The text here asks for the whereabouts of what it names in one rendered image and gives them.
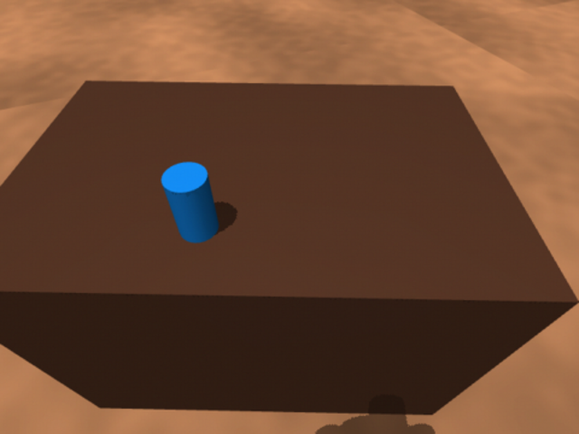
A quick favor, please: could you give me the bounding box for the can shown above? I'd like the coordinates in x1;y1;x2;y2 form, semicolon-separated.
161;162;219;243

